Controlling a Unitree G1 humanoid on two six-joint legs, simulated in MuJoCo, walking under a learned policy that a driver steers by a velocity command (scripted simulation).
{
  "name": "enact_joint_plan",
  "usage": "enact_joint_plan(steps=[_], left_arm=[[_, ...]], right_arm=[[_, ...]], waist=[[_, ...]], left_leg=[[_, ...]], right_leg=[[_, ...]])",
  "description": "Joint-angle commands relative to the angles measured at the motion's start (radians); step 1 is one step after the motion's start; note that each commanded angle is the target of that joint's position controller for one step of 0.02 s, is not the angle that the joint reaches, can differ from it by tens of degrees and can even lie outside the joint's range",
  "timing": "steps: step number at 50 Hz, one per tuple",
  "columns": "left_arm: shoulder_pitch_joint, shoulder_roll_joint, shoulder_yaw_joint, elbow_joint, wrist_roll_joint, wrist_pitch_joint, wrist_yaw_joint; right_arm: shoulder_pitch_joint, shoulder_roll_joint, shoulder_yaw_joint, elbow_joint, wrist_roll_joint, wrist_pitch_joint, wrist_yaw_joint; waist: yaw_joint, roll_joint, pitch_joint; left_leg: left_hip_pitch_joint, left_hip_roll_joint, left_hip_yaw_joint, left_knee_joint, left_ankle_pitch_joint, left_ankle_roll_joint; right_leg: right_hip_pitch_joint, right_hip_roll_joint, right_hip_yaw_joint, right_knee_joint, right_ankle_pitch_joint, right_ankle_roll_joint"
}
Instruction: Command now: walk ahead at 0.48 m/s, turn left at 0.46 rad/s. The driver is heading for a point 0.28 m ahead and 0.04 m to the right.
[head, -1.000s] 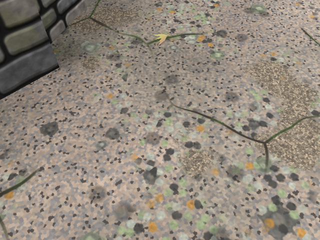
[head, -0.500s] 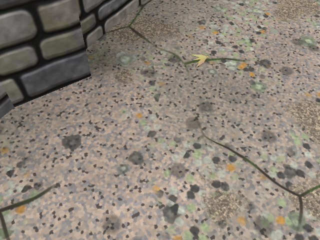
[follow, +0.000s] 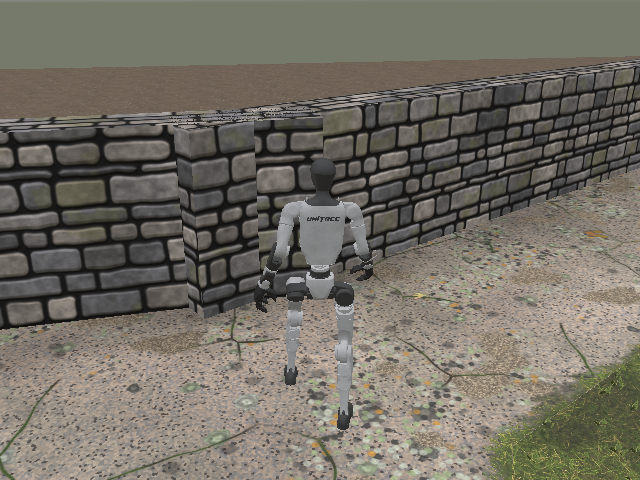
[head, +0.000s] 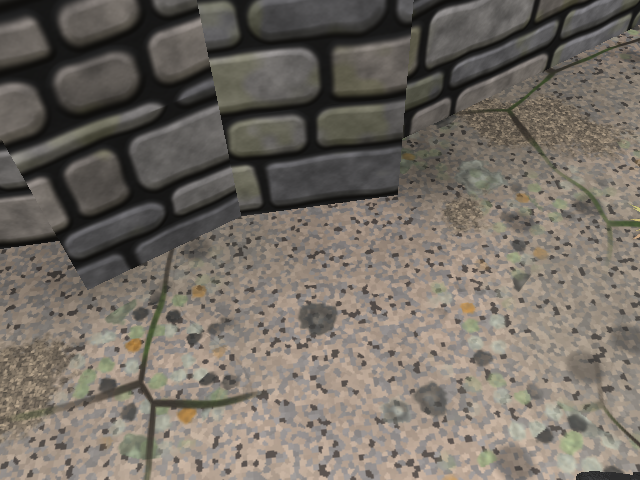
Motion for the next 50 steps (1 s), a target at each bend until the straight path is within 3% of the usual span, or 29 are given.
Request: enact_joint_plan(steps=[1,3,4,5,6,7,8,9,10,11,12,13,15,18,22,25,26,27,28,29,30,33,39,50], left_arm=[[0.011,0.192,0.045,-0.025,-0.020,-0.003,-0.006],[0.009,0.220,0.052,-0.009,-0.033,0.005,-0.009],[0.000,0.235,0.055,-0.003,-0.035,0.010,-0.006],[-0.010,0.228,0.050,-0.002,-0.036,0.012,-0.001],[-0.013,0.204,0.038,-0.023,-0.017,-0.001,0.002],[0.095,0.055,-0.018,-0.074,0.023,-0.021,-0.015],[0.059,0.151,0.003,-0.028,-0.008,-0.038,-0.020],[-0.048,0.191,0.020,-0.063,-0.045,-0.037,-0.020],[-0.094,0.162,0.010,-0.075,-0.039,-0.036,-0.011],[-0.114,0.151,0.011,-0.067,-0.021,-0.030,0.000],[-0.124,0.146,0.014,-0.065,-0.010,-0.014,0.008],[-0.063,0.124,0.011,-0.054,-0.013,0.001,0.008],[-0.013,0.090,0.005,-0.035,-0.004,0.019,0.006],[-0.100,0.064,-0.006,-0.054,0.008,0.024,0.008],[-0.189,0.090,-0.001,-0.073,0.001,0.036,0.000],[-0.197,0.104,0.009,-0.075,0.014,0.038,-0.004],[-0.202,0.122,0.014,-0.078,0.022,0.036,-0.002],[-0.222,0.178,0.023,-0.097,0.024,0.036,0.005],[-0.271,0.174,0.018,-0.101,0.024,0.043,0.011],[-0.310,0.103,0.005,-0.104,0.012,0.048,0.004],[-0.325,0.078,0.000,-0.106,0.008,0.050,-0.006],[-0.311,0.095,0.001,-0.082,0.007,0.038,-0.019],[-0.312,0.088,0.002,-0.030,0.000,0.033,-0.009],[-0.355,0.076,0.007,0.060,-0.003,0.058,-0.001]], right_arm=[[-0.188,-0.014,0.009,-0.129,0.005,-0.026,0.020],[-0.163,-0.044,-0.003,-0.132,-0.002,-0.029,0.023],[-0.083,-0.077,-0.021,-0.113,-0.010,-0.030,0.020],[0.084,-0.119,-0.047,-0.064,-0.014,-0.030,0.011],[0.220,-0.177,-0.068,-0.030,-0.022,-0.021,-0.011],[0.236,-0.288,-0.070,-0.025,-0.045,-0.022,-0.026],[0.285,-0.219,-0.056,-0.026,-0.042,-0.020,-0.028],[0.219,-0.180,-0.038,-0.011,-0.042,-0.024,-0.023],[0.166,-0.145,-0.029,0.004,-0.024,-0.029,-0.024],[0.107,-0.112,-0.019,0.008,-0.016,-0.033,-0.025],[0.067,-0.096,-0.012,0.011,-0.025,-0.035,-0.025],[0.043,-0.101,-0.014,0.014,-0.038,-0.040,-0.025],[-0.009,-0.084,-0.011,0.033,-0.037,-0.052,-0.023],[-0.020,-0.103,-0.016,0.066,-0.035,-0.047,-0.036],[0.004,-0.107,-0.010,0.120,-0.038,-0.033,-0.040],[-0.017,-0.087,0.003,0.149,-0.022,-0.025,-0.038],[0.020,-0.058,0.013,0.166,-0.023,-0.027,-0.038],[0.088,-0.037,0.021,0.178,-0.047,-0.031,-0.038],[0.204,-0.013,0.024,0.207,-0.051,-0.029,-0.044],[0.168,-0.029,0.027,0.212,-0.050,-0.016,-0.055],[0.125,-0.065,0.018,0.215,-0.042,-0.001,-0.062],[0.095,-0.077,0.013,0.227,-0.039,0.033,-0.072],[0.096,-0.069,0.010,0.289,-0.028,0.027,-0.077],[0.110,-0.059,0.012,0.391,-0.030,0.031,-0.088]], waist=[[0.007,-0.141,0.135],[-0.038,-0.164,0.107],[-0.099,-0.174,0.049],[-0.192,-0.155,-0.049],[-0.252,-0.112,-0.151],[-0.160,0.200,-0.345],[-0.229,0.105,-0.531],[-0.221,0.082,-0.380],[-0.188,0.046,-0.246],[-0.156,0.007,-0.160],[-0.123,-0.005,-0.112],[-0.082,0.046,-0.116],[-0.040,0.043,-0.095],[-0.059,0.041,-0.099],[-0.090,0.045,-0.091],[-0.062,0.032,-0.058],[-0.066,-0.002,-0.050],[-0.115,-0.095,-0.070],[-0.189,-0.216,-0.102],[-0.165,-0.213,-0.101],[-0.142,-0.168,-0.064],[-0.124,-0.136,-0.041],[-0.110,-0.068,-0.082],[-0.116,-0.043,-0.018]], left_leg=[[0.005,-0.024,0.062,-0.125,-0.043,0.040],[0.127,-0.072,0.101,-0.187,-0.123,0.088],[0.260,-0.113,0.122,-0.229,-0.121,0.115],[0.501,-0.149,0.131,-0.313,0.010,0.149],[0.808,-0.062,0.005,-0.275,0.198,0.178],[1.204,0.301,-0.504,-0.259,0.477,0.377],[1.171,0.359,-0.639,-0.337,0.559,0.437],[1.064,0.302,-0.424,-0.332,0.695,0.388],[0.921,0.239,-0.304,-0.349,0.660,0.333],[0.784,0.195,-0.244,-0.390,0.599,0.298],[0.652,0.158,-0.200,-0.456,0.595,0.275],[0.567,0.176,-0.173,-0.480,0.647,0.305],[0.471,0.145,-0.090,-0.505,0.661,0.300],[0.443,0.113,-0.034,-0.507,0.622,0.265],[0.447,0.128,-0.060,-0.514,0.411,0.247],[0.423,0.103,-0.084,-0.448,0.162,0.197],[0.411,0.059,-0.080,-0.410,0.055,0.148],[0.393,-0.016,-0.043,-0.344,-0.109,0.091],[0.378,-0.068,-0.007,-0.333,-0.303,0.048],[0.433,-0.058,0.000,-0.358,-0.280,0.026],[0.439,-0.060,0.002,-0.369,-0.256,0.027],[0.454,-0.046,-0.016,-0.382,-0.192,0.036],[0.497,-0.032,-0.021,-0.381,-0.037,0.027],[0.501,-0.032,-0.006,-0.409,-0.091,0.023]], right_leg=[[-0.039,-0.238,0.091,-0.099,0.343,-0.164],[-0.006,-0.252,0.063,-0.018,0.663,-0.157],[0.003,-0.239,0.034,0.106,0.923,-0.139],[-0.050,-0.204,-0.008,0.299,1.047,-0.105],[-0.270,-0.163,-0.010,0.533,0.835,-0.059],[-0.675,0.001,0.023,0.955,-0.177,0.023],[-0.654,0.035,0.237,1.116,-0.325,0.028],[-0.717,-0.018,0.246,1.129,-0.271,0.020],[-0.742,-0.054,0.220,1.047,-0.206,0.011],[-0.724,-0.072,0.205,0.978,-0.151,0.014],[-0.635,-0.081,0.198,0.946,-0.091,0.008],[-0.552,-0.079,0.210,0.927,-0.069,0.021],[-0.485,-0.067,0.196,0.787,-0.026,0.046],[-0.437,-0.049,0.180,0.570,0.124,0.040],[-0.370,-0.030,0.194,0.426,0.237,0.019],[-0.269,-0.006,0.184,0.255,0.292,-0.023],[-0.208,-0.028,0.213,0.170,0.432,-0.042],[-0.138,-0.121,0.301,0.166,0.674,-0.072],[-0.122,-0.185,0.359,0.184,0.652,-0.160],[-0.186,-0.164,0.363,0.164,0.476,-0.176],[-0.228,-0.112,0.326,0.159,0.359,-0.145],[-0.241,-0.068,0.284,0.175,0.332,-0.103],[-0.160,-0.044,0.247,0.232,0.538,-0.112],[-0.182,-0.010,0.221,0.204,0.402,-0.104]])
